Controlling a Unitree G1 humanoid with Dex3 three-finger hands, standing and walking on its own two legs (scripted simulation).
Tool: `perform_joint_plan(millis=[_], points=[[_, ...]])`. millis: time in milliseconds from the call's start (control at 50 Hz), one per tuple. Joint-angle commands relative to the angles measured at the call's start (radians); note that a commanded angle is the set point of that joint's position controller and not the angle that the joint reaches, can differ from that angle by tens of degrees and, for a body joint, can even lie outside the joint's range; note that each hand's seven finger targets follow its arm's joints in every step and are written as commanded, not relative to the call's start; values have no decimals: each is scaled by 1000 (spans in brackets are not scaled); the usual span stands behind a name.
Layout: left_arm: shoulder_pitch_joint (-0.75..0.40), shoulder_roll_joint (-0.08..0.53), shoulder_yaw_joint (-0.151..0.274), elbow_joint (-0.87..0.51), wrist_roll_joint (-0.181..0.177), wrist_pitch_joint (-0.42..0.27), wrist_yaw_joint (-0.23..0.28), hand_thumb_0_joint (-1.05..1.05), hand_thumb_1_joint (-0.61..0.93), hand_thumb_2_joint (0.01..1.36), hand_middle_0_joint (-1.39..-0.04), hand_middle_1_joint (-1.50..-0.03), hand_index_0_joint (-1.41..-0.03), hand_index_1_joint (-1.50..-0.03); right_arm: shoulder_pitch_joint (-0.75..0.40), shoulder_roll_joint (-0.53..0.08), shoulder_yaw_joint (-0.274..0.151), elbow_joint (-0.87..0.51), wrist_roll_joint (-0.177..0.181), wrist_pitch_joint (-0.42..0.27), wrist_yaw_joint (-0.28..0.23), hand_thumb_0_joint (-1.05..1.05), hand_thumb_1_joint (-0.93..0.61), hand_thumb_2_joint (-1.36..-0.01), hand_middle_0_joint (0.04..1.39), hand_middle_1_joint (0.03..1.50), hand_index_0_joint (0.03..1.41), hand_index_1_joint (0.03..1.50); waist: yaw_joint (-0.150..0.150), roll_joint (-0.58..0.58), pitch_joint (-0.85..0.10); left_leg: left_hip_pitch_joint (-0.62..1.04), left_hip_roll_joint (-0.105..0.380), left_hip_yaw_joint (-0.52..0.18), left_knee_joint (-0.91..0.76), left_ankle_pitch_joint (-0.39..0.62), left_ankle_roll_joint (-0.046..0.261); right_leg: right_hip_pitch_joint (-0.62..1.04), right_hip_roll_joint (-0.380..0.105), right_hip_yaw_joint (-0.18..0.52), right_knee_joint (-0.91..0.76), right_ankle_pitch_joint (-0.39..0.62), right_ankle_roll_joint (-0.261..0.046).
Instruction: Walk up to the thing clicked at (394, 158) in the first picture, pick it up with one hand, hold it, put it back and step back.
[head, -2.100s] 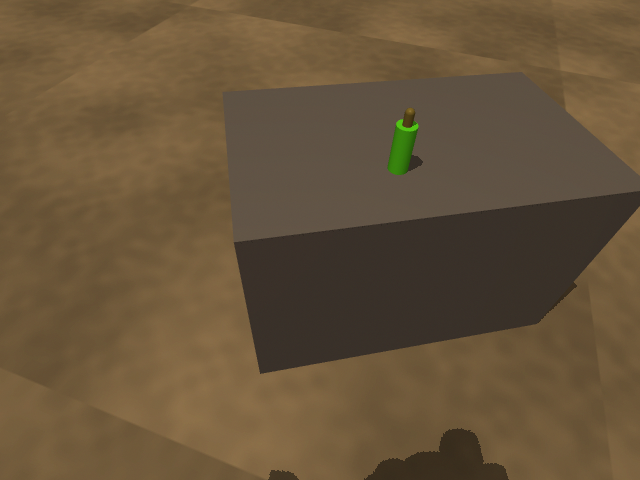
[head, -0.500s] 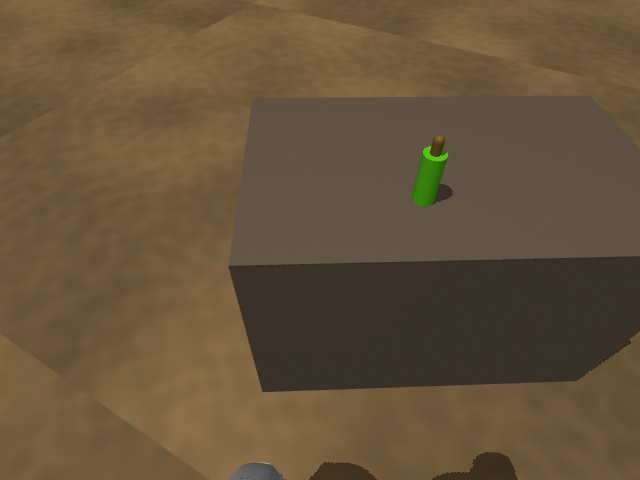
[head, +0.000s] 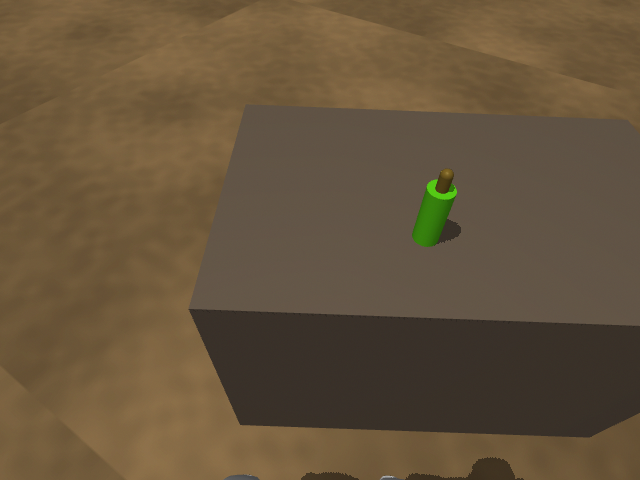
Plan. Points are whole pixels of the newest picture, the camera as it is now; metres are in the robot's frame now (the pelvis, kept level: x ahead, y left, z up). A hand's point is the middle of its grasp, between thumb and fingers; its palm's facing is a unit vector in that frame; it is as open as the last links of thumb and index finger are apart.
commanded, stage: walk up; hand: right
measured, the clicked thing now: (435, 206) +0.56 -0.18 -0.01
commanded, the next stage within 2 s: stand in 1.64 s
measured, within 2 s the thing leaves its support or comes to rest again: neither
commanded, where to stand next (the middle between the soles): +0.07 +0.02 m, yaw +1 degrees
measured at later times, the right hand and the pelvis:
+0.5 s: hand out of the picture +0.13 -0.25 -0.14, palm faces -0.12 +0.92 -0.37, open 7.4 cm; pelvis +0.01 +0.01 +0.00, yaw +5 degrees
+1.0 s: hand out of the picture +0.12 -0.23 -0.12, palm faces -0.08 +0.94 -0.33, open 7.4 cm; pelvis +0.01 +0.02 +0.03, yaw +3 degrees
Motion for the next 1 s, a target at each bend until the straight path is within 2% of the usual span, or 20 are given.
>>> perform_joint_plan(millis=[0, 40, 80, 160, 220, 280, 300, 320, 340, 400, 440, 460, 480, 500, 520, 560, 600, 720, 880, 980], points=[[-35, 367, 75, -73, 16, -27, 45, 0, 900, 900, -200, -300, -200, -300, -35, -189, -73, -64, 7, 33, -33, 0, -900, -900, 200, 300, 200, 300, 21, -194, -27, -158, -75, -105, 376, -261, 25, -43, -435, 663, -478, -81, -296], [-59, 288, 61, -63, 9, -30, 55, 0, 900, 900, -200, -300, -200, -300, -3, -207, -82, -17, 18, 34, -31, 0, -900, -900, 200, 300, 200, 300, 4, -84, -26, -196, -65, -134, 379, -167, 24, 60, -309, 409, -347, 58, -235], [-46, 287, 64, -44, 16, -31, 56, 0, 900, 900, -200, -300, -200, -300, 23, -198, -80, 9, 15, 27, -28, 0, -900, -900, 200, 300, 200, 300, 8, -186, -96, -189, -53, -79, 317, -160, 19, 153, -271, 300, -265, 226, -212], [14, 285, 62, -31, 15, -30, 63, 0, 900, 900, -200, -300, -200, -300, -48, -176, -75, -2, -1, 31, -17, 0, -900, -900, 200, 300, 200, 300, 51, -219, -139, -173, -46, -10, 154, -175, 9, 264, -279, 249, -184, 519, -229], [-25, 284, 54, -48, 1, -24, 68, 0, 900, 900, -200, -300, -200, -300, -42, -164, -74, 7, -4, 28, -11, 0, -900, -900, 200, 300, 200, 300, 30, -231, -172, -87, -54, 39, 18, -112, 18, 251, -275, 217, -136, 615, -224], [-100, 246, 25, -59, -12, -6, 65, 0, 900, 900, -200, -300, -200, -300, 32, -192, -89, 56, -16, 16, -9, 0, -900, -900, 200, 300, 200, 300, -41, -138, -191, 161, -73, 34, -240, 90, 55, 52, -213, 135, -29, 376, -135], [-77, 192, 9, -60, -17, 1, 63, 0, 900, 900, -200, -300, -200, -300, 16, -255, -102, 45, -32, 10, -11, 0, -900, -900, 200, 300, 200, 300, -30, 51, -190, 226, 83, -211, -316, 173, 113, -85, -125, 65, 106, 187, -62], [-107, 168, 2, -54, -25, 8, 72, 0, 900, 900, -200, -300, -200, -300, -67, -318, -108, 18, -17, 11, -9, 0, -900, -900, 200, 300, 200, 300, -20, 214, -147, 117, 247, -423, -367, 197, 233, -116, 29, -41, 167, -268, -20], [-130, 222, 20, -30, -12, 11, 78, 0, 900, 900, -200, -300, -200, -300, -67, -317, -112, 27, -11, 11, -3, 0, -900, -900, 200, 300, 200, 300, -44, 193, -131, 65, 273, -434, -358, 225, 302, -63, 7, 39, 247, -381, -23], [-72, 175, 9, 21, -28, -5, 63, 0, 900, 900, -200, -300, -200, -300, -140, -237, -71, 34, -5, 5, -20, 0, -900, -900, 200, 300, 200, 300, 18, 167, -107, 88, 149, -201, -235, 489, 210, -1, 2, 23, 76, -190, -25], [-8, 169, 8, 71, -15, -20, 60, 0, 900, 900, -200, -300, -200, -300, -204, -230, -63, 36, 10, 14, -16, 0, -900, -900, 200, 300, 200, 300, 58, 169, -134, 47, 102, -126, -147, 404, 146, 170, 27, -12, -184, 40, -27], [-37, 208, 18, 74, -3, -30, 62, 0, 900, 900, -200, -300, -200, -300, -172, -174, -45, 37, 15, 16, -14, 0, -900, -900, 200, 300, 200, 300, 43, 72, -142, -20, 78, -109, -99, 351, 97, 259, -25, 95, -219, 136, -51], [-79, 275, 26, 60, 8, -36, 62, 0, 900, 900, -200, -300, -200, -300, -161, -156, -41, 39, 17, 20, -13, 0, -900, -900, 200, 300, 200, 300, 16, -40, -120, -66, -17, -49, -38, 170, 47, 204, -163, 322, -278, 106, -124], [-133, 308, 28, 53, 5, -32, 56, 0, 900, 900, -200, -300, -200, -300, -138, -172, -49, 67, 11, 25, -21, 0, -900, -900, 200, 300, 200, 300, -7, -114, -99, 18, -37, 5, -11, -49, 38, 89, -260, 405, -307, 63, -203], [-178, 277, 16, 48, 3, -33, 52, 0, 900, 900, -200, -300, -200, -300, -120, -177, -54, 99, 8, 25, -19, 0, -900, -900, 200, 300, 200, 300, -32, -84, -78, 70, -29, -5, -42, -79, 39, 43, -252, 383, -302, 58, -203], [-218, 229, -7, 50, -2, -27, 47, 0, 900, 900, -200, -300, -200, -300, -106, -186, -55, 128, 8, 11, -12, 0, -900, -900, 200, 300, 200, 300, -48, -48, -82, 159, 5, -61, -222, 55, 65, -12, -144, 230, -256, 57, -106], [-192, 187, -19, 82, -7, -24, 42, 0, 900, 900, -200, -300, -200, -300, -185, -208, -50, 128, 7, 0, -4, 0, -900, -900, 200, 300, 200, 300, 1, 5, -80, 93, 83, -168, -311, 64, 112, 67, -23, 95, -198, 14, -37], [-193, 190, -26, 142, -16, -29, 39, 0, 900, 900, -200, -300, -200, -300, -224, -183, -26, 185, 8, -1, -6, 0, -900, -900, 200, 300, 200, 300, 8, 40, -118, 123, 48, -86, -351, 155, 65, 186, -61, 123, -267, 153, -50], [-233, 164, -41, 201, -15, -19, 35, 0, 900, 900, -200, -300, -200, -300, -260, -177, -24, 238, 8, 1, -4, 0, -900, -900, 200, 300, 200, 300, 11, 46, -100, 156, 69, -84, -471, 106, 56, 223, -45, 101, -348, 135, -24], [-259, 170, -39, 225, -11, -22, 34, 0, 900, 900, -200, -300, -200, -300, -252, -165, -22, 262, 9, 2, -4, 0, -900, -900, 200, 300, 200, 300, 1, 8, -111, 197, 51, -47, -474, 176, 40, 249, -67, 123, -397, 201, -21]])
